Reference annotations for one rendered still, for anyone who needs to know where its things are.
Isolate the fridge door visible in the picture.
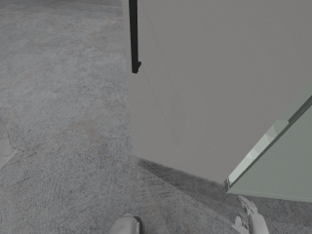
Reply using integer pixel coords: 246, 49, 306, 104
122, 0, 312, 183

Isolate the handle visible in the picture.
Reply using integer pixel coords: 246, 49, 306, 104
129, 0, 141, 74

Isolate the left robot hand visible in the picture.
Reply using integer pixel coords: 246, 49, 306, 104
0, 120, 18, 170

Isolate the right robot hand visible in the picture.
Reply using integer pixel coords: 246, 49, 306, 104
231, 195, 270, 234

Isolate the robot left shin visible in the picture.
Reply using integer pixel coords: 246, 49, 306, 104
123, 214, 136, 220

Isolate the left robot thigh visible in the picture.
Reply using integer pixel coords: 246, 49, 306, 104
106, 217, 139, 234

